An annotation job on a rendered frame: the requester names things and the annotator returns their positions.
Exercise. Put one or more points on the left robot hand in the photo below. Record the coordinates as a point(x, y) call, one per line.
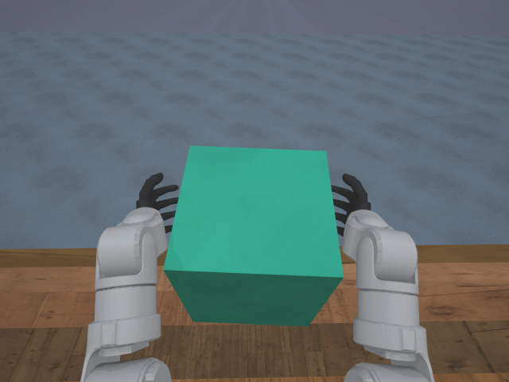
point(148, 197)

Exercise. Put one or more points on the left robot upper arm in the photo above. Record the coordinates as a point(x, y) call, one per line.
point(140, 370)

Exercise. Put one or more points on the carton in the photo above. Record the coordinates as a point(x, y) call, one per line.
point(254, 237)

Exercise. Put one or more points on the right robot upper arm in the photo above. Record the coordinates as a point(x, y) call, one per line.
point(370, 372)

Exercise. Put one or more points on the right robot hand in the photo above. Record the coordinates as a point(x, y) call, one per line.
point(358, 199)

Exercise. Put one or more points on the right robot forearm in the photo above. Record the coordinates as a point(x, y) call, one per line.
point(387, 322)

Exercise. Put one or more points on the left robot forearm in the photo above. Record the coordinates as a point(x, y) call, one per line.
point(126, 318)

